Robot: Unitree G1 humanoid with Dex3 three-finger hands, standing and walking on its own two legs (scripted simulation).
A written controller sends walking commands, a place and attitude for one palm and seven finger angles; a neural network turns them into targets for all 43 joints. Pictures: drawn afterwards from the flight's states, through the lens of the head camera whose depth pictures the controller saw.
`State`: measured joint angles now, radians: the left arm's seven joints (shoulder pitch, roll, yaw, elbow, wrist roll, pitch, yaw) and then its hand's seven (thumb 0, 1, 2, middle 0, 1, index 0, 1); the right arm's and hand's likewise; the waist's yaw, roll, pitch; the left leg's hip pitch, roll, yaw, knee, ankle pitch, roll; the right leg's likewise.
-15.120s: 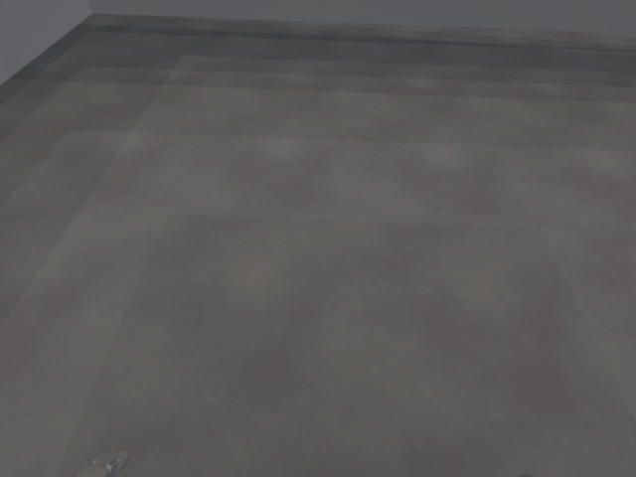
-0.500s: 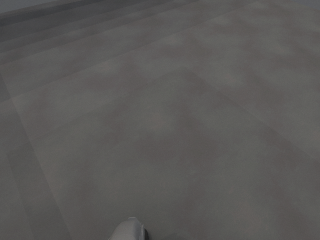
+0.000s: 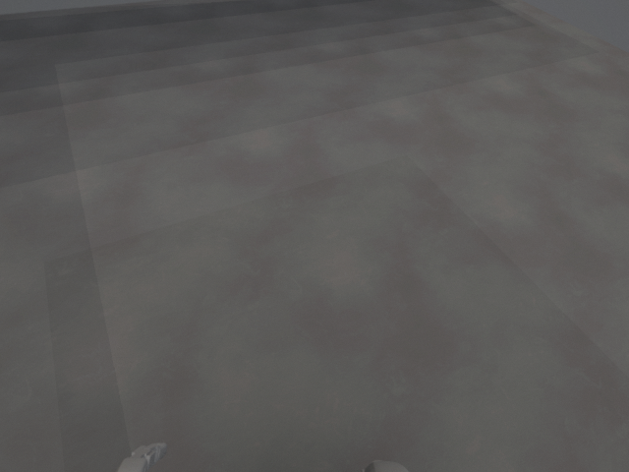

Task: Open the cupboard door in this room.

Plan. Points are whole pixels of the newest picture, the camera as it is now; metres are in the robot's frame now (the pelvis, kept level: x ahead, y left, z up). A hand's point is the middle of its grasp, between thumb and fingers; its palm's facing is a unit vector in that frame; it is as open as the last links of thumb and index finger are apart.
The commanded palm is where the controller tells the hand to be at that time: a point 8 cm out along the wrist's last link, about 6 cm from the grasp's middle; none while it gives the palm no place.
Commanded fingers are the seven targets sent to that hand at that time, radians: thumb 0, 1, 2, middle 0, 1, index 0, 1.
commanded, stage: turn to face it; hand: left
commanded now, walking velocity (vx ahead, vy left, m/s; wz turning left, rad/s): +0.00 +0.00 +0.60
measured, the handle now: out of the picture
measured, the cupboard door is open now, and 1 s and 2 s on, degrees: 0 0 0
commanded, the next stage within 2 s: none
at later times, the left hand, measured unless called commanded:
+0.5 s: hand out of the picture -0.01 +0.13 -0.14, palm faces +0.34 -0.89 -0.31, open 7.4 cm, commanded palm none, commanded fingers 0.00 0.90 0.90 -0.20 -0.30 -0.20 -0.30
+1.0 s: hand out of the picture -0.14 +0.19 -0.18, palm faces +0.64 -0.73 -0.23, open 7.4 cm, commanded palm none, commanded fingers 0.00 0.90 0.90 -0.20 -0.30 -0.20 -0.30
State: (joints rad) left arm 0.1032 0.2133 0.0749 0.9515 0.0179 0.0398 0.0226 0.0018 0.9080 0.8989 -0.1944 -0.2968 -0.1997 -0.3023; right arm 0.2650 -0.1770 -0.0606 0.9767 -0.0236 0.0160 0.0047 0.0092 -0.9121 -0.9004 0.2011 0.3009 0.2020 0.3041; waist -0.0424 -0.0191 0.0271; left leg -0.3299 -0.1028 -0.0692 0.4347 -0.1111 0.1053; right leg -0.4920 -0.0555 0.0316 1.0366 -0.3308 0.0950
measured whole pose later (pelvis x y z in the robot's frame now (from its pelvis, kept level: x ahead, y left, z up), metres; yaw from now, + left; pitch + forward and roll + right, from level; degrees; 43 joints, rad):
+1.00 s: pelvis -0.05 -0.02 +0.00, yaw +38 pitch +0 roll -3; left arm 0.19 0.29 0.07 0.93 0.01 0.05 0.01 0.01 0.91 0.90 -0.19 -0.30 -0.20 -0.30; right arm 0.11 -0.22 -0.04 0.90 -0.02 0.02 0.01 0.01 -0.91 -0.90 0.20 0.30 0.20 0.30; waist 0.04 -0.04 0.10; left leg -0.21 -0.02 -0.01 0.49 -0.28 0.06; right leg -0.49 -0.11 -0.03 1.16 -0.41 0.10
